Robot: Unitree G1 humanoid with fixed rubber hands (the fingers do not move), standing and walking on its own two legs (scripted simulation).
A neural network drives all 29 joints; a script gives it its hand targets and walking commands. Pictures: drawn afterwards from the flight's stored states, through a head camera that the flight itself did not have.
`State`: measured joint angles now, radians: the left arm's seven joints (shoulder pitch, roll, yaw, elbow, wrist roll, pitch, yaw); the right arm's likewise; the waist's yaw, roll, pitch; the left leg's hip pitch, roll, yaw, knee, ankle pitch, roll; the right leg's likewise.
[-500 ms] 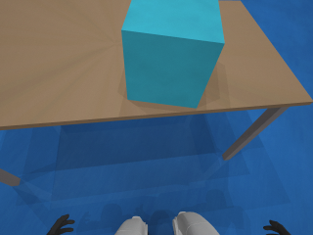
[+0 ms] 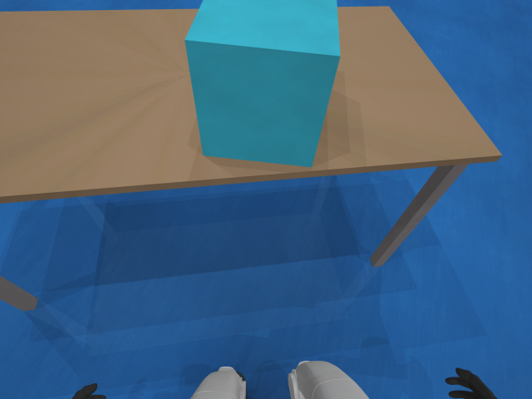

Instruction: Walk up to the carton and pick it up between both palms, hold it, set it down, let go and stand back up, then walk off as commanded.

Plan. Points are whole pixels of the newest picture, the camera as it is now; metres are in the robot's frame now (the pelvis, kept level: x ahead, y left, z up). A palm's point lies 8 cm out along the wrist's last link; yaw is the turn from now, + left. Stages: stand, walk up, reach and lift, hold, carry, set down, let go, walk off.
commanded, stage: walk off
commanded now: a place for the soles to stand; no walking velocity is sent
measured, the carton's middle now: (267, 65) +0.72 -0.02 +0.07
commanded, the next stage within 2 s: none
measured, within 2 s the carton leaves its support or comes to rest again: neither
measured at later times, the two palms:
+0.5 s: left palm out of the picture +0.04 +0.23 -0.11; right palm out of the picture +0.00 -0.35 -0.14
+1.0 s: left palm out of the picture +0.04 +0.33 -0.13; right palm out of the picture -0.05 -0.29 -0.08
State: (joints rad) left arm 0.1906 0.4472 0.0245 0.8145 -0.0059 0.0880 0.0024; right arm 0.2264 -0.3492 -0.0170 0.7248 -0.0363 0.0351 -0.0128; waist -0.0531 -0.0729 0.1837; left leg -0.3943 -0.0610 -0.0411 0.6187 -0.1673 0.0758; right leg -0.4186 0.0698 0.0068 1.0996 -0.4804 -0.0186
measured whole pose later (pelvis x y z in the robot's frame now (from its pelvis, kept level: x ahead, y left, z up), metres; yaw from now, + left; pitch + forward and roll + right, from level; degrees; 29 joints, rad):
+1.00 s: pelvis -0.10 +0.03 +0.00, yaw -1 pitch -2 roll -3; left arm 0.13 0.44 0.02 0.77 0.01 0.08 0.00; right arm 0.27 -0.38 -0.02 0.74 -0.03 0.00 -0.03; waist -0.05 -0.05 0.24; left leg -0.41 -0.08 -0.11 0.72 -0.27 0.05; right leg -0.46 0.06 0.00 1.18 -0.46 -0.03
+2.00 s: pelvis -0.28 -0.17 -0.03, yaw -3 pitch -8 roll +3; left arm 0.12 0.32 0.02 0.79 0.01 0.04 0.01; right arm 0.18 -0.42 -0.05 0.77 -0.03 0.06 -0.04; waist -0.05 0.04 0.30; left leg -0.41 -0.09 -0.23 1.05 -0.51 0.00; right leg -0.30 0.01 0.12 0.94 -0.52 0.02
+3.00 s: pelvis -0.46 -0.06 -0.01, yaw -2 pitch -9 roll +0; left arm 0.20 0.39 0.02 0.88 0.01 0.04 0.04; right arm 0.19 -0.37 -0.06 0.77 -0.03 0.08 0.01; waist -0.05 0.02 0.30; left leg -0.47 -0.13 -0.19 1.09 -0.39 -0.01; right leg -0.18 0.05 0.13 0.75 -0.42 0.01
